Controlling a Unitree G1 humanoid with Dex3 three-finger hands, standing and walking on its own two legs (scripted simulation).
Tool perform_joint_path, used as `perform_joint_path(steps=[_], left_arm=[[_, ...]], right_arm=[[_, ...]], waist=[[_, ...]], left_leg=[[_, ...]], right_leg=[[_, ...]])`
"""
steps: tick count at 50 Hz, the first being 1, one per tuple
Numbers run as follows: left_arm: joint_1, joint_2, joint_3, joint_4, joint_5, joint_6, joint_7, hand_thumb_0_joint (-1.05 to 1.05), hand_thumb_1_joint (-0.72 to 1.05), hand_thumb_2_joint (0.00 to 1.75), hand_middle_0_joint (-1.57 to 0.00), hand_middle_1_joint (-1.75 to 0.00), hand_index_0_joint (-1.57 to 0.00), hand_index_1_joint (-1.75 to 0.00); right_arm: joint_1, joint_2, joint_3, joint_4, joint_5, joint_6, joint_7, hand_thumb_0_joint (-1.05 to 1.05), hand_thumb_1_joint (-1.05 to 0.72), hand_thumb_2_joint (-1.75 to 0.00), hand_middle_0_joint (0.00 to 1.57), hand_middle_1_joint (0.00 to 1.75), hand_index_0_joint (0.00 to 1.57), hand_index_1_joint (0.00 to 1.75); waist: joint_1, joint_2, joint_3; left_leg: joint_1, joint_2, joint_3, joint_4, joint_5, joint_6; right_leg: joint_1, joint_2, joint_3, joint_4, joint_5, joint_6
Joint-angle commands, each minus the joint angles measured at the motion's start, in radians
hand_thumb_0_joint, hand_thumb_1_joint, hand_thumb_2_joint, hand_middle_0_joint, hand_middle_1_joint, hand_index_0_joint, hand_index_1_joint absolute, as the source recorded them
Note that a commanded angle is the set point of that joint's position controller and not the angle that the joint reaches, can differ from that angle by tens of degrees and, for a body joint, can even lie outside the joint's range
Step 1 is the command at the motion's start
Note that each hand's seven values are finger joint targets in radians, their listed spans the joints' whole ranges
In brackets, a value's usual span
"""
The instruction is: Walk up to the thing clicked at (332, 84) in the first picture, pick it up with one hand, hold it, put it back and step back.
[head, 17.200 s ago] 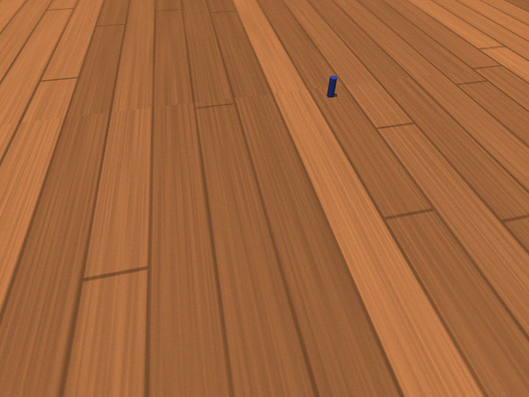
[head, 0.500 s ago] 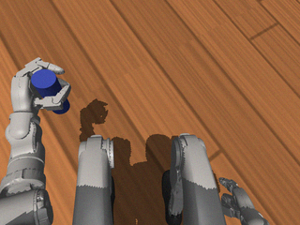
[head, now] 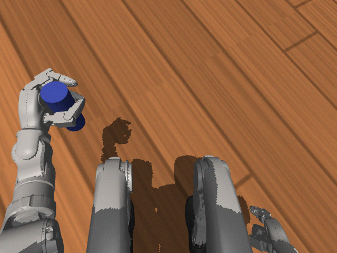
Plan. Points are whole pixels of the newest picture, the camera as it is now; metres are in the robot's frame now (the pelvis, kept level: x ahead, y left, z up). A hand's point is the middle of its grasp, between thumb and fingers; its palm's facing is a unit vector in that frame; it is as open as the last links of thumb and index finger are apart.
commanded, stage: lift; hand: left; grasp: from the side
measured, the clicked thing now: (66, 109) +0.42 +0.24 -0.03
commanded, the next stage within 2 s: hold in 1.76 s
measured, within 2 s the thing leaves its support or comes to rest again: neither
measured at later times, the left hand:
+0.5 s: hand (26, 76) +0.39 +0.22 +0.15, palm faces +0.09 -0.99 -0.05, open 6.9 cm
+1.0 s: hand out of the picture +0.38 +0.21 +0.29, palm faces +0.09 -1.00 -0.03, open 6.9 cm
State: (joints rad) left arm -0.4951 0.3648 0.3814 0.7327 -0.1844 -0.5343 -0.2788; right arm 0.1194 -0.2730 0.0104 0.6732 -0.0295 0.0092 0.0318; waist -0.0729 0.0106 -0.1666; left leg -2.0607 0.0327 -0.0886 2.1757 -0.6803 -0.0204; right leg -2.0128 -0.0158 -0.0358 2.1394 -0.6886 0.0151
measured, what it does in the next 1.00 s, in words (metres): rises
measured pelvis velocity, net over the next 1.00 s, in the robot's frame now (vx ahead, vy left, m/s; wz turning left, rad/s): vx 0.05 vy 0.01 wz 0.05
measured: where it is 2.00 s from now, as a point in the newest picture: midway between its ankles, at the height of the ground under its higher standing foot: (161, 238)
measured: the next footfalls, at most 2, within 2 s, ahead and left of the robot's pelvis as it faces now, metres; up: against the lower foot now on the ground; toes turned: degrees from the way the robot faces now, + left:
none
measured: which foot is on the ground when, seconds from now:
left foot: down 0.00-1.00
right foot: down 0.00-1.00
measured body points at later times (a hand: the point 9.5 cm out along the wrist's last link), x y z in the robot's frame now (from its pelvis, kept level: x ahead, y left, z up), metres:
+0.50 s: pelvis +0.02 +0.00 +0.13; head +0.17 +0.03 +0.55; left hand +0.38 +0.27 +0.16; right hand +0.20 -0.24 +0.01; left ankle +0.09 +0.13 -0.37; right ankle +0.09 -0.13 -0.37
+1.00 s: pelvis +0.05 +0.01 +0.25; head +0.14 +0.03 +0.69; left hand +0.37 +0.27 +0.29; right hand +0.20 -0.23 +0.15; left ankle +0.09 +0.13 -0.37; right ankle +0.09 -0.13 -0.37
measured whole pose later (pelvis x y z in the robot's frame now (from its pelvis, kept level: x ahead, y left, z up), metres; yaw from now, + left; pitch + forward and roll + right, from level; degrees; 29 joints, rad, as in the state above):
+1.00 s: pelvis +0.05 +0.01 +0.25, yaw +3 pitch +18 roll -3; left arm -0.11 0.26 0.17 0.29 -0.20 -0.27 -0.12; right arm 0.22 -0.23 0.00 0.62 0.04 -0.06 -0.04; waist -0.03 0.02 -0.14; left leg -1.09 0.04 -0.04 1.32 -0.55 0.00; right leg -1.04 -0.02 -0.04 1.26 -0.54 0.03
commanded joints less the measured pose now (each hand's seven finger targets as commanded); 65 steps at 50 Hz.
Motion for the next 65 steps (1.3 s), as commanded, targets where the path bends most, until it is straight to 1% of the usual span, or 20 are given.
perform_joint_path(steps=[1,6,7,11,13,15,17,21,24,26,27,32,34,36,41,44,49,52,56,65], left_arm=[[-0.231,0.182,0.018,-0.276,-0.031,-0.043,0.011,0.0,0.42,1.19,-1.28,-1.36,-1.31,-1.34],[-0.195,0.192,0.025,-0.386,-0.041,-0.008,0.019,0.0,0.42,1.19,-1.28,-1.36,-1.31,-1.34],[-0.136,0.167,0.01,-0.367,-0.037,0.011,0.021,0.0,0.44,1.2,-1.28,-1.37,-1.31,-1.34],[-0.134,0.157,-0.014,-0.546,-0.043,0.047,0.048,0.0,0.45,1.2,-1.27,-1.36,-1.3,-1.34],[-0.055,0.148,-0.006,-0.529,-0.046,0.077,0.066,0.0,0.44,1.2,-1.26,-1.36,-1.29,-1.33],[-0.079,0.159,-0.005,-0.593,-0.051,0.092,0.079,0.0,0.47,1.22,-1.27,-1.37,-1.3,-1.35],[-0.066,0.112,-0.068,-0.656,-0.051,0.109,0.086,0.0,0.46,1.2,-1.26,-1.36,-1.29,-1.34],[0.017,0.118,-0.044,-0.632,-0.044,0.146,0.119,0.0,0.45,1.22,-1.27,-1.38,-1.3,-1.36],[0.022,0.105,-0.084,-0.758,-0.04,0.16,0.131,0.0,0.43,1.2,-1.26,-1.37,-1.29,-1.34],[0.105,0.113,-0.07,-0.745,-0.041,0.182,0.142,0.0,0.45,1.22,-1.27,-1.38,-1.3,-1.35],[0.136,0.079,-0.102,-0.725,-0.041,0.192,0.146,0.0,0.45,1.22,-1.26,-1.37,-1.29,-1.35],[0.087,0.076,-0.101,-0.718,-0.043,0.2,0.166,0.0,0.41,1.22,-1.27,-1.38,-1.3,-1.36],[0.108,0.085,-0.098,-0.703,-0.033,0.199,0.171,0.0,0.42,1.23,-1.27,-1.37,-1.3,-1.36],[0.125,0.046,-0.14,-0.686,-0.031,0.196,0.164,0.0,0.41,1.24,-1.28,-1.39,-1.31,-1.38],[0.158,0.033,-0.156,-0.639,-0.025,0.198,0.154,0.0,0.46,1.22,-1.27,-1.37,-1.3,-1.35],[0.127,0.066,-0.127,-0.701,-0.029,0.183,0.153,0.0,0.45,1.21,-1.28,-1.37,-1.3,-1.35],[0.141,0.035,-0.13,-0.651,-0.039,0.174,0.161,0.0,0.46,1.23,-1.29,-1.38,-1.31,-1.36],[0.127,0.014,-0.168,-0.666,-0.032,0.169,0.166,0.0,0.44,1.24,-1.3,-1.39,-1.32,-1.38],[0.121,0.005,-0.186,-0.644,-0.019,0.162,0.16,0.0,0.46,1.24,-1.29,-1.38,-1.31,-1.37],[0.123,0.003,-0.165,-0.628,-0.032,0.16,0.162,0.0,0.44,1.25,-1.29,-1.39,-1.31,-1.38]], right_arm=[[0.087,-0.186,-0.075,-0.096,0.013,-0.036,-0.023,0.0,-0.9,-0.89,0.2,0.3,0.2,0.3],[0.076,-0.185,-0.082,-0.111,0.029,-0.039,-0.032,0.0,-0.9,-0.89,0.2,0.3,0.2,0.3],[0.077,-0.185,-0.087,-0.12,0.033,-0.04,-0.035,0.0,-0.89,-0.89,0.2,0.3,0.2,0.3],[0.076,-0.171,-0.087,-0.147,0.046,-0.039,-0.044,0.0,-0.89,-0.89,0.2,0.3,0.2,0.3],[0.067,-0.169,-0.087,-0.149,0.053,-0.041,-0.051,0.0,-0.89,-0.89,0.2,0.3,0.2,0.3],[0.072,-0.161,-0.088,-0.155,0.058,-0.046,-0.058,0.0,-0.89,-0.89,0.2,0.3,0.2,0.3],[0.068,-0.153,-0.088,-0.161,0.06,-0.051,-0.061,0.0,-0.89,-0.89,0.2,0.3,0.2,0.3],[0.054,-0.144,-0.084,-0.169,0.07,-0.058,-0.071,0.0,-0.89,-0.89,0.2,0.3,0.2,0.3],[0.063,-0.138,-0.085,-0.18,0.073,-0.064,-0.078,0.0,-0.89,-0.89,0.2,0.3,0.2,0.3],[0.068,-0.132,-0.083,-0.178,0.077,-0.068,-0.084,0.0,-0.89,-0.89,0.2,0.3,0.2,0.3],[0.073,-0.12,-0.077,-0.173,0.077,-0.072,-0.086,0.0,-0.89,-0.89,0.2,0.3,0.2,0.3],[0.074,-0.112,-0.072,-0.167,0.08,-0.089,-0.091,0.0,-0.89,-0.89,0.2,0.3,0.2,0.3],[0.086,-0.107,-0.07,-0.166,0.078,-0.093,-0.093,0.0,-0.88,-0.89,0.2,0.3,0.2,0.3],[0.087,-0.101,-0.067,-0.168,0.076,-0.101,-0.091,0.0,-0.88,-0.89,0.2,0.3,0.2,0.3],[0.095,-0.103,-0.066,-0.167,0.076,-0.107,-0.086,0.0,-0.88,-0.89,0.2,0.3,0.2,0.3],[0.096,-0.108,-0.069,-0.17,0.073,-0.111,-0.082,0.0,-0.89,-0.89,0.2,0.3,0.2,0.3],[0.104,-0.098,-0.061,-0.159,0.069,-0.113,-0.085,0.0,-0.89,-0.89,0.2,0.3,0.2,0.3],[0.114,-0.094,-0.057,-0.16,0.064,-0.114,-0.088,0.0,-0.89,-0.89,0.2,0.3,0.2,0.3],[0.113,-0.099,-0.061,-0.156,0.061,-0.116,-0.086,0.0,-0.89,-0.89,0.2,0.3,0.2,0.3],[0.128,-0.087,-0.058,-0.148,0.057,-0.11,-0.084,0.0,-0.89,-0.89,0.2,0.3,0.2,0.3]], waist=[[0.004,0.096,-0.619],[0.026,0.108,-0.611],[0.027,0.091,-0.618],[0.041,0.112,-0.663],[0.04,0.083,-0.61],[0.031,0.073,-0.625],[0.017,0.096,-0.616],[0.029,0.069,-0.543],[0.038,0.114,-0.578],[0.043,0.082,-0.565],[0.034,0.061,-0.538],[0.02,0.052,-0.421],[0.024,0.039,-0.426],[0.021,0.048,-0.386],[0.029,0.061,-0.34],[0.05,0.095,-0.354],[0.042,0.073,-0.307],[0.028,0.055,-0.301],[0.04,0.062,-0.269],[0.046,0.034,-0.248]], left_leg=[[0.474,-0.025,0.048,-0.332,0.091,0.047],[0.549,-0.021,0.033,-0.4,0.093,0.044],[0.584,-0.018,0.03,-0.414,0.118,0.042],[0.666,-0.018,0.025,-0.475,0.162,0.039],[0.69,-0.014,0.017,-0.515,0.144,0.042],[0.701,-0.016,0.031,-0.524,0.155,0.048],[0.742,-0.017,0.031,-0.555,0.174,0.046],[0.804,-0.011,0.012,-0.65,0.124,0.043],[0.922,-0.01,0.002,-0.721,0.152,0.034],[0.952,-0.015,0.013,-0.752,0.191,0.036],[0.954,-0.015,0.018,-0.762,0.216,0.038],[0.999,-0.015,0.022,-0.836,0.211,0.04],[1.039,-0.017,0.03,-0.858,0.279,0.04],[1.074,-0.018,0.034,-0.894,0.269,0.038],[1.175,-0.016,0.03,-0.992,0.265,0.031],[1.25,-0.01,0.019,-1.047,0.297,0.022],[1.307,-0.008,0.015,-1.108,0.324,0.019],[1.326,-0.014,0.035,-1.131,0.333,0.025],[1.387,-0.003,0.016,-1.194,0.312,0.017],[1.438,-0.012,0.048,-1.251,0.389,0.02]], right_leg=[[0.377,0.027,-0.024,-0.335,0.129,-0.054],[0.412,0.023,-0.022,-0.379,0.132,-0.056],[0.425,0.025,-0.022,-0.394,0.154,-0.055],[0.511,0.021,-0.017,-0.448,0.198,-0.055],[0.525,0.022,-0.017,-0.487,0.181,-0.051],[0.589,0.022,-0.002,-0.534,0.199,-0.046],[0.622,0.021,-0.001,-0.564,0.22,-0.045],[0.671,0.02,0.002,-0.636,0.177,-0.043],[0.726,0.019,-0.003,-0.685,0.206,-0.044],[0.808,0.02,-0.002,-0.741,0.241,-0.039],[0.842,0.022,-0.001,-0.762,0.269,-0.035],[0.907,0.022,0.006,-0.847,0.268,-0.034],[0.971,0.022,0.005,-0.876,0.332,-0.033],[0.993,0.02,0.011,-0.915,0.322,-0.034],[1.046,0.022,-0.005,-0.99,0.315,-0.037],[1.083,0.024,-0.014,-1.013,0.338,-0.039],[1.127,0.028,-0.019,-1.06,0.359,-0.035],[1.191,0.026,-0.014,-1.108,0.379,-0.033],[1.196,0.028,-0.024,-1.134,0.359,-0.032],[1.338,0.03,-0.018,-1.223,0.425,-0.032]])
